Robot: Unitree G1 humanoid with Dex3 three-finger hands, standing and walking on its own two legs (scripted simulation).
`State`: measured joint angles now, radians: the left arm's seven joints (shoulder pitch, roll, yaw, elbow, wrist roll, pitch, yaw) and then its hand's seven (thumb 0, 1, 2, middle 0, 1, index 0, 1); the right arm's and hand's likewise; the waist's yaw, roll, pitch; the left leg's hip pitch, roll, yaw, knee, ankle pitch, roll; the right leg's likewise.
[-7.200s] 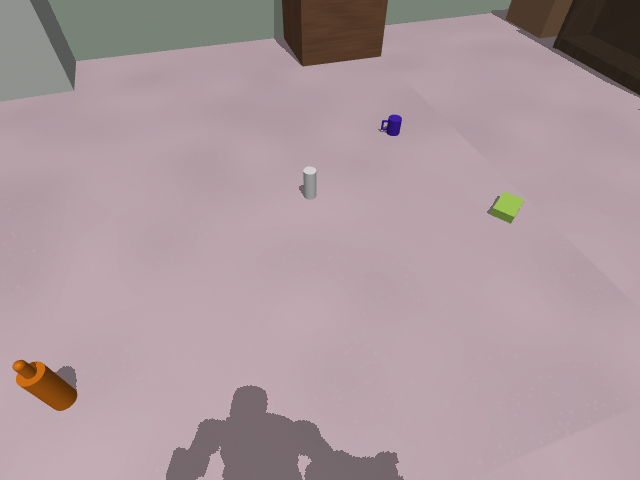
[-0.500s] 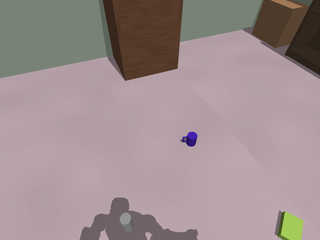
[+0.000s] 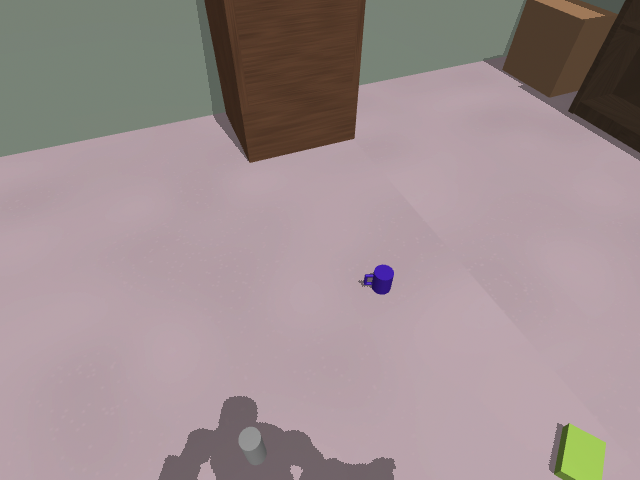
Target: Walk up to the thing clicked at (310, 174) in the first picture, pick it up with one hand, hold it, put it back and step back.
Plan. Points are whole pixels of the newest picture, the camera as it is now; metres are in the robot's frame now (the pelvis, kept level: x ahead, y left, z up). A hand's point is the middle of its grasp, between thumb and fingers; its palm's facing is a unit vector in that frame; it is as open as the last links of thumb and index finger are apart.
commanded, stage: stand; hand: left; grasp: from the side
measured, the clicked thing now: (253, 446) +0.35 +0.20 -0.71
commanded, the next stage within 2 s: go down in 0.52 s
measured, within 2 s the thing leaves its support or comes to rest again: neither
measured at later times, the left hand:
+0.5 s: hand out of the picture +0.07 +0.26 -0.16, palm faces -0.03 -0.94 -0.34, open 7.4 cm
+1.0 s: hand out of the picture +0.16 +0.27 -0.17, palm faces +0.04 -0.94 -0.34, open 14.0 cm
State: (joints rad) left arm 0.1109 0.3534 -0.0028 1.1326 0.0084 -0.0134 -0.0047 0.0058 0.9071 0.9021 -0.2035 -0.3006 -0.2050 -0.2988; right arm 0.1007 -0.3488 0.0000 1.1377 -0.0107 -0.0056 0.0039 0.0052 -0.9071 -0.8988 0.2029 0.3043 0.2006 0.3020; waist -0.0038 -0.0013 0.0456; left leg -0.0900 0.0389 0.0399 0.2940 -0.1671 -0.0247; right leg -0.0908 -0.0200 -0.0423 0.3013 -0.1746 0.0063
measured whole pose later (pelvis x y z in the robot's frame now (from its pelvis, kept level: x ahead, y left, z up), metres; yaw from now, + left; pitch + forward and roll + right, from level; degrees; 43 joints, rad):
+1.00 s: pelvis -0.01 +0.01 -0.03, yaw +0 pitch +8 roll +0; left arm 0.02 0.34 0.20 0.91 0.07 0.08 -0.03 0.00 0.10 0.26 -0.06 -0.10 -0.06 -0.09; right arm 0.26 -0.24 -0.03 0.72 0.02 -0.05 -0.02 0.01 -0.90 -0.90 0.20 0.30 0.20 0.30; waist -0.04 -0.01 -0.02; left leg -0.49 0.04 0.03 0.67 -0.33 -0.01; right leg -0.48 -0.03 -0.04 0.65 -0.32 0.01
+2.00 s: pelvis -0.05 +0.02 -0.20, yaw +0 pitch +28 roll -3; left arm -0.02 0.48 0.43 0.63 -0.09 -0.19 -0.31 -0.01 -0.55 0.07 -0.08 -0.10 -0.08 -0.10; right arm 0.16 -0.29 -0.01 0.59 0.00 -0.20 -0.05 0.01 -0.90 -0.90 0.20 0.30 0.20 0.30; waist -0.03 -0.02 -0.17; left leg -1.44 0.05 -0.04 1.59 -0.64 0.00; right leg -1.40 -0.05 -0.06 1.54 -0.64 0.02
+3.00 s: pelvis -0.10 +0.02 -0.37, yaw -4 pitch +32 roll -6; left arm -0.47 0.77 0.72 0.99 -0.18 -0.40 -0.67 -0.01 -0.50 0.09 -0.05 -0.08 -0.04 -0.08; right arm 0.09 -0.33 0.07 0.69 -0.03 -0.19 -0.04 0.01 -0.92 -0.91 0.20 0.30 0.20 0.30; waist -0.07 -0.03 -0.12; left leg -2.05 0.05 -0.10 2.15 -0.68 0.00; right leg -1.98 -0.04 -0.07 2.08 -0.67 0.01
